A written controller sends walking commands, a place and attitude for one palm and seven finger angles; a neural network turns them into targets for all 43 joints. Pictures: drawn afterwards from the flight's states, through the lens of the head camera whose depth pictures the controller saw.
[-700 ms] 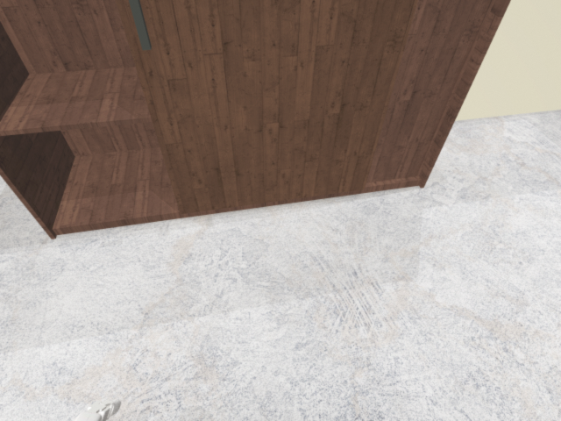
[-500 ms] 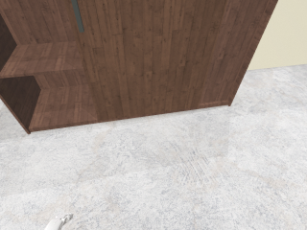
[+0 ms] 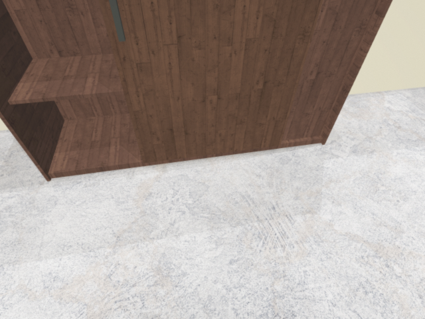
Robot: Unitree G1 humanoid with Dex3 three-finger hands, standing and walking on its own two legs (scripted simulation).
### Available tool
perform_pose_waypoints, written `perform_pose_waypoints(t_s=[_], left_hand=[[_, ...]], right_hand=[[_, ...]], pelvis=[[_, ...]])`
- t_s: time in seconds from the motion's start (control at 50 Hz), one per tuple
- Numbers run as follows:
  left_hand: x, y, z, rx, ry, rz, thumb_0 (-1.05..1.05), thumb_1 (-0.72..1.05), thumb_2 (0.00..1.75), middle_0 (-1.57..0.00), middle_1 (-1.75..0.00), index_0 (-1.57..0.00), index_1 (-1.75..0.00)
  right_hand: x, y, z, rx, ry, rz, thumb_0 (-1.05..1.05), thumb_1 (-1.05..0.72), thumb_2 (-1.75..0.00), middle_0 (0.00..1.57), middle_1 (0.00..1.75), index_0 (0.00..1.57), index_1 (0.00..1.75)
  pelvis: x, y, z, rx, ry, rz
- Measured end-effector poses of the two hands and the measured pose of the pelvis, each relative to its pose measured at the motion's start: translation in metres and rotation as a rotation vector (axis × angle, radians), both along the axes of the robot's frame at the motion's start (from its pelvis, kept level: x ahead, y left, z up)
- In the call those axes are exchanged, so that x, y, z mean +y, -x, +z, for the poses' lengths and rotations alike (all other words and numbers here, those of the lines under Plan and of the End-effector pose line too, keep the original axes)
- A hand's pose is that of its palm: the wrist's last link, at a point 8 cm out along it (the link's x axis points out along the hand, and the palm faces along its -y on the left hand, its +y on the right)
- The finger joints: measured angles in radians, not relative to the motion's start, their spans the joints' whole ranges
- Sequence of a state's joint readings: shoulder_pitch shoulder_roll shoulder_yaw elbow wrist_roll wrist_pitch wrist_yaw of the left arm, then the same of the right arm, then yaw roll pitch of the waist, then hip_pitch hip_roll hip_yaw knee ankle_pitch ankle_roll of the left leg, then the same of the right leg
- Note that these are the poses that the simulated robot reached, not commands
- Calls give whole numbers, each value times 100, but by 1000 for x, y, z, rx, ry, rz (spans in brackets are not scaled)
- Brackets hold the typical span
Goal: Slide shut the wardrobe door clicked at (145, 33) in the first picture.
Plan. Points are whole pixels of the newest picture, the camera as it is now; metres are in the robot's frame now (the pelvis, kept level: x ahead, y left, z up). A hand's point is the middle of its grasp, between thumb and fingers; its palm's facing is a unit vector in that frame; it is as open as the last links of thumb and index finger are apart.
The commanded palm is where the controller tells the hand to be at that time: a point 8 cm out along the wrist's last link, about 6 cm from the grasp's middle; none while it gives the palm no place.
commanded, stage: stand and wait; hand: right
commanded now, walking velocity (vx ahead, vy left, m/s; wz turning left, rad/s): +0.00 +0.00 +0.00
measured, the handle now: (116, 12) +1.07 +0.43 +0.14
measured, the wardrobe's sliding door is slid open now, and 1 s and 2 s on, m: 0.56 0.56 0.56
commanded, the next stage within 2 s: look at it before walking up in 0.12 s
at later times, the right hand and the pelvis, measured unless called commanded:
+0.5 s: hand out of the picture +0.07 -0.25 -0.16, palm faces -0.02 +0.94 -0.33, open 7.4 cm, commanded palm none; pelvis +0.00 +0.00 +0.00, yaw +0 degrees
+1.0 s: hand out of the picture +0.07 -0.24 -0.16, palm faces -0.03 +0.94 -0.33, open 7.4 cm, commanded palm none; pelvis +0.00 +0.00 +0.00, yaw +3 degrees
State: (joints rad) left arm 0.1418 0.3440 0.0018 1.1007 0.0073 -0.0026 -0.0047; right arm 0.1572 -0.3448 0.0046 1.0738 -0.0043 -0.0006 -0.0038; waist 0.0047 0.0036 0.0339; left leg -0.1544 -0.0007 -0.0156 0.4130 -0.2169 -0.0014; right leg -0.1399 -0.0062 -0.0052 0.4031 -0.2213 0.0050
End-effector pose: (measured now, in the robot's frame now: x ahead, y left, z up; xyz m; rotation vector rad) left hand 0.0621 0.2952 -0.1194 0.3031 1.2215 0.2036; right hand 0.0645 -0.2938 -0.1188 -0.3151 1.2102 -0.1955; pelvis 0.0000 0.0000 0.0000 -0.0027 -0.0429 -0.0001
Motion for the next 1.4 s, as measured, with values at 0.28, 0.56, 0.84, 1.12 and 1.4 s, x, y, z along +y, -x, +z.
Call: perform_pose_waypoints(t_s=[0.28, 0.56, 0.84, 1.12, 1.4], left_hand=[[-4, 3, -1, -10, 17, -2, 1, 90, 90, -20, -30, -20, -30], [-5, -2, 1, -9, 9, -6, 1, 90, 90, -20, -30, -20, -30], [-6, -12, 3, -19, 7, -18, 1, 90, 90, -20, -30, -20, -30], [-23, 12, -18, -57, 66, 99, 1, 90, 90, -20, -30, -20, -30], [-15, 63, -29, -14, 126, 264, 1, 91, 90, -20, -30, -20, -30]], right_hand=[[4, -3, 2, -24, -5, 11, 1, -91, -90, 20, 30, 20, 30], [3, 1, 0, -4, -11, 1, 1, -91, -90, 20, 30, 20, 30], [0, 1, 0, 2, -8, -6, 1, -91, -90, 20, 30, 20, 30], [28, 4, -20, 72, -45, 53, 0, -91, -90, 20, 30, 20, 30], [85, 13, -17, 110, -95, 131, 0, -91, -90, 20, 30, 20, 30]], pelvis=[[1, 6, 1, 2, 0, 1], [0, 3, 2, 4, -1, -1], [-2, 0, 2, 6, -2, -4], [3, 9, -12, 20, 23, 112], [21, 21, -8, 45, 27, 250]])
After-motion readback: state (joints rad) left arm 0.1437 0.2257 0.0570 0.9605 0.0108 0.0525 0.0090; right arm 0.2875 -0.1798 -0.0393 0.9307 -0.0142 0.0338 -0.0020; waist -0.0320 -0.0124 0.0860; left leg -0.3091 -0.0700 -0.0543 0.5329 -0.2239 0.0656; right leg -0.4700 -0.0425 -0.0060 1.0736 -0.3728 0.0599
